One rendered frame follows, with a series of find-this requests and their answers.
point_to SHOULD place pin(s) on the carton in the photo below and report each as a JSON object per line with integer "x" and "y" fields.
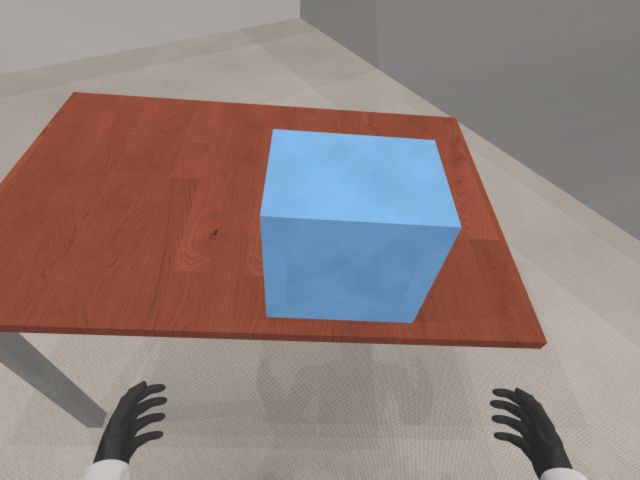
{"x": 353, "y": 227}

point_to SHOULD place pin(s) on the left robot forearm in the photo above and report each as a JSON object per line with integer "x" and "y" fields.
{"x": 110, "y": 469}

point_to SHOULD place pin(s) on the right robot hand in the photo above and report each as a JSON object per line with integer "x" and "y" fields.
{"x": 540, "y": 441}

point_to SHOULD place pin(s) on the left robot hand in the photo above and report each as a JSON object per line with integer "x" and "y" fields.
{"x": 118, "y": 441}

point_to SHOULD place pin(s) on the table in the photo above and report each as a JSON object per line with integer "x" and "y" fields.
{"x": 140, "y": 216}

